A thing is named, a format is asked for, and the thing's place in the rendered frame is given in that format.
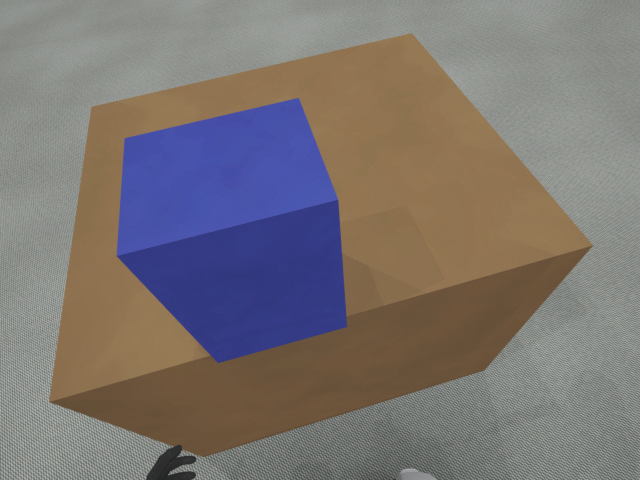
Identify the carton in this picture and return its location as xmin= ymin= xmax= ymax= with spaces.
xmin=117 ymin=98 xmax=347 ymax=363

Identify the robot left hand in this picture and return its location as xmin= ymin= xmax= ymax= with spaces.
xmin=146 ymin=445 xmax=196 ymax=480

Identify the pedestal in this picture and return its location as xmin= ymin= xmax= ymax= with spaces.
xmin=49 ymin=33 xmax=593 ymax=457

